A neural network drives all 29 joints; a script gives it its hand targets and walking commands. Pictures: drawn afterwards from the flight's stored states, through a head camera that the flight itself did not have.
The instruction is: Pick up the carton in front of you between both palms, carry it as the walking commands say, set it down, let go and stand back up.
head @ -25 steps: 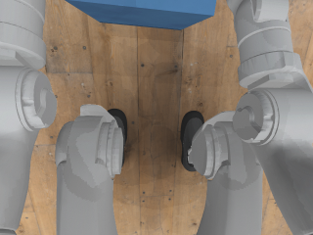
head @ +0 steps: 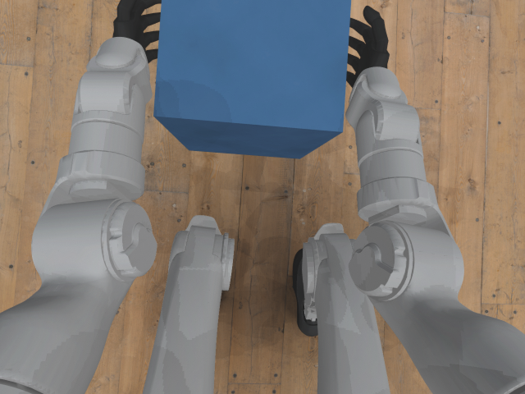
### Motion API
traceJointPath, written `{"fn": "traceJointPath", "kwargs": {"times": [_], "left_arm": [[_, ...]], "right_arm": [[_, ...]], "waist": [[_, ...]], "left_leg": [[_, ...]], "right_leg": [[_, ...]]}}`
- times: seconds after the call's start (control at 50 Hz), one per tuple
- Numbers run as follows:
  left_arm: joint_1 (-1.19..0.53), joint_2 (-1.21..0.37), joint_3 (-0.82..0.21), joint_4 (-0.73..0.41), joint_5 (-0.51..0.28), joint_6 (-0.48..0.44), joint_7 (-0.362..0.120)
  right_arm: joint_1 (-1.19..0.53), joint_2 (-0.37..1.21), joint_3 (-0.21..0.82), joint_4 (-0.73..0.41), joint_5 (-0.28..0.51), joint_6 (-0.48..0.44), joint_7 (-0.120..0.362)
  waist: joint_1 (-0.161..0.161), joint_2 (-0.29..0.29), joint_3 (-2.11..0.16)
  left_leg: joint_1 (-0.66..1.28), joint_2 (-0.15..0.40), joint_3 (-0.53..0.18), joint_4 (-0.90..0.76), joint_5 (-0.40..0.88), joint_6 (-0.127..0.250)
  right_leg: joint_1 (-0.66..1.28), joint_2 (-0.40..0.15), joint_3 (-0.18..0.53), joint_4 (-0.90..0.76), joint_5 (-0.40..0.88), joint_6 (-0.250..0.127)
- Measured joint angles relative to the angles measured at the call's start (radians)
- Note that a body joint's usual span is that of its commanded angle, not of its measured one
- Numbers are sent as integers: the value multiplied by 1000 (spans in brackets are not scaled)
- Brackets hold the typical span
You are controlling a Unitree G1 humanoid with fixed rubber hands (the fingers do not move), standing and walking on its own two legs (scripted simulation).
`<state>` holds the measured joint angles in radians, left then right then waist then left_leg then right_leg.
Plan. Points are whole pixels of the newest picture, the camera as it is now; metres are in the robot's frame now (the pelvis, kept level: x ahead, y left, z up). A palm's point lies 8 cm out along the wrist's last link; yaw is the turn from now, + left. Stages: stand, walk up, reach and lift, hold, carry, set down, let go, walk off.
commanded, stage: reach and lift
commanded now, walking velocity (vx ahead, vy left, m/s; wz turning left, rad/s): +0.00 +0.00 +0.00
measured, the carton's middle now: (251, 77) +0.54 +0.05 -0.14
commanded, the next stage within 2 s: none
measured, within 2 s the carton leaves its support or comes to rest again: neither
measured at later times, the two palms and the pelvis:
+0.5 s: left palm (99, 17) +0.49 +0.18 +0.06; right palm (450, 52) +0.49 -0.12 +0.07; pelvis +0.03 +0.00 +0.11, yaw +1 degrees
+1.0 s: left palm out of the picture +0.43 +0.16 +0.22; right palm out of the picture +0.44 -0.14 +0.22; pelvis +0.07 +0.00 +0.25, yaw +1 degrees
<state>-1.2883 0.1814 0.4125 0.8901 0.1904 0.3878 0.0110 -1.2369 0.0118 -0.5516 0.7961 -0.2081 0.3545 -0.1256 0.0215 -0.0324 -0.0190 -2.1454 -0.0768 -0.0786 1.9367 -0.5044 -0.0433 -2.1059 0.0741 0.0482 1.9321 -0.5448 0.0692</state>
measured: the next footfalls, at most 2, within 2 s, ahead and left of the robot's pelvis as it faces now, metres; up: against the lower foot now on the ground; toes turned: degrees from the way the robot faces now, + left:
none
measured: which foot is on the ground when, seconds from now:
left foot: down 0.00-1.00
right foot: down 0.00-1.00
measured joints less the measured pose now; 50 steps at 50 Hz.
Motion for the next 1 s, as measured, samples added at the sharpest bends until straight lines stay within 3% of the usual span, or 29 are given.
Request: {"fn": "traceJointPath", "kwargs": {"times": [0.06,0.14,0.38,1.0], "left_arm": [[8,-25,38,1,53,2,-12],[30,-63,61,-36,87,6,-14],[226,-130,12,-238,37,57,-6],[731,-280,-38,-330,46,15,1]], "right_arm": [[18,16,-35,-19,-48,13,20],[51,20,-37,-71,-51,31,38],[215,49,58,-214,7,76,39],[701,135,160,-256,-11,33,77]], "waist": [[-6,10,-30],[-9,13,-51],[-6,-4,-122],[-16,10,-167]], "left_leg": [[25,0,-5,-60,25,1],[54,9,-4,-121,44,5],[208,26,14,-268,36,9],[1061,42,8,-875,114,21]], "right_leg": [[26,-2,-3,-62,24,-4],[52,3,2,-126,51,1],[193,5,22,-265,51,-4],[1038,-29,31,-864,131,-41]]}}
